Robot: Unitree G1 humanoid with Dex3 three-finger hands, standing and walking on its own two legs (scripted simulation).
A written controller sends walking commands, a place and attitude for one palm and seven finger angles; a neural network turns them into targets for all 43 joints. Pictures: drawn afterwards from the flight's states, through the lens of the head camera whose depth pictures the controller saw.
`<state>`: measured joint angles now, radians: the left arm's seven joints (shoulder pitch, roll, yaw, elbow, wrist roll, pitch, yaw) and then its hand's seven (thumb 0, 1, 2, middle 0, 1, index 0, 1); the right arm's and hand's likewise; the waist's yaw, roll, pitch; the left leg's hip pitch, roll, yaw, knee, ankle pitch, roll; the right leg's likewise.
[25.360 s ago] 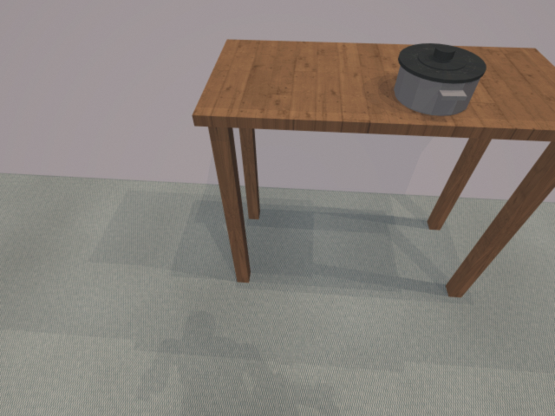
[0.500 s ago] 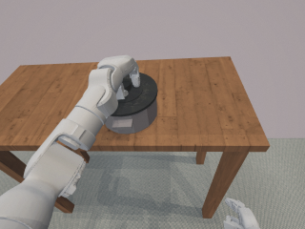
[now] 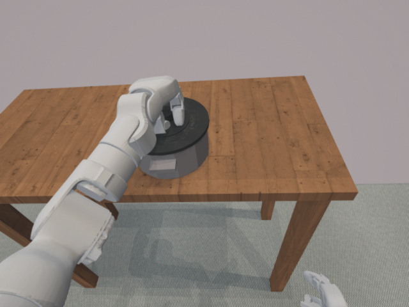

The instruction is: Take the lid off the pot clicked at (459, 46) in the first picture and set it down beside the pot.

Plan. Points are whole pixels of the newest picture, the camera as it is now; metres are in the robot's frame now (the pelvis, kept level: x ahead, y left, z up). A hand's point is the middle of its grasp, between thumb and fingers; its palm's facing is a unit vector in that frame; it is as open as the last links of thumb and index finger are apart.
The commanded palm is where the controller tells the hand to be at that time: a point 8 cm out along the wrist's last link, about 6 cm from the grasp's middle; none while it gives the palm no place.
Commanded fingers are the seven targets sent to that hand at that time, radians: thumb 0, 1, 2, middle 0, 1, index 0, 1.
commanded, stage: lift the lid straight up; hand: left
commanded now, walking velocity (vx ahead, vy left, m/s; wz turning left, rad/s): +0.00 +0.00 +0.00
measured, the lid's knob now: (164, 114) +0.47 +0.10 +0.15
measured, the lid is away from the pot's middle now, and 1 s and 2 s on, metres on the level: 0.00 0.01 0.02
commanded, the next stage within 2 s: move the lid sideways beside the pot in 1.96 s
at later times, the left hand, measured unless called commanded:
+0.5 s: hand (158, 103) +0.44 +0.10 +0.20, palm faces -0.22 -0.07 -0.97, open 3.7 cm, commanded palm +0.41 +0.11 +0.28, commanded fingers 0.00 0.54 1.18 -0.84 -0.89 -1.23 -1.01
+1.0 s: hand (151, 86) +0.44 +0.10 +0.24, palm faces -0.16 -0.06 -0.99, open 3.7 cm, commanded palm +0.41 +0.11 +0.32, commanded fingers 0.00 0.54 1.18 -0.84 -0.89 -1.23 -1.01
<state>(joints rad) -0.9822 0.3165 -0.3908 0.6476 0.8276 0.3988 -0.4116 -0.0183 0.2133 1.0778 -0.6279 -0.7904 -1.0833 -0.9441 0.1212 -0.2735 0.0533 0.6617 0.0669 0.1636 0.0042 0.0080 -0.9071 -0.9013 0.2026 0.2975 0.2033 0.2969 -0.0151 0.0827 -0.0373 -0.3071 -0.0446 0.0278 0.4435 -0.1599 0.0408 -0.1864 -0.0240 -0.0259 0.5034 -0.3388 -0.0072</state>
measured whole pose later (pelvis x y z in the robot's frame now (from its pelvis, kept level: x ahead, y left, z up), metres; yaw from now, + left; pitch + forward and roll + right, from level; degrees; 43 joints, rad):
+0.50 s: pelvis +0.00 +0.00 +0.00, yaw +0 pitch +1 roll +1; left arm -1.03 0.35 -0.39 0.61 0.81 0.40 -0.44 -0.12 0.29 1.08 -0.63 -0.77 -1.23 -1.00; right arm 0.12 -0.27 0.04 0.67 0.07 0.12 0.01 0.01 -0.91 -0.90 0.20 0.30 0.20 0.30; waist 0.00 0.09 -0.04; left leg -0.30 -0.05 0.03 0.43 -0.16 0.04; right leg -0.18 -0.03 -0.02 0.49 -0.34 0.00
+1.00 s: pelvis +0.00 +0.00 +0.00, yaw +0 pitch +1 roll +1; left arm -1.12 0.38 -0.39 0.60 0.82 0.40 -0.49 -0.13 0.29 1.09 -0.63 -0.77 -1.23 -1.01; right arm 0.10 -0.27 0.06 0.66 0.07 0.11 0.01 0.01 -0.91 -0.90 0.20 0.30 0.20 0.30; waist 0.00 0.09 -0.04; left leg -0.29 -0.05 0.02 0.43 -0.15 0.05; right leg -0.17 -0.03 -0.03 0.49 -0.33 0.00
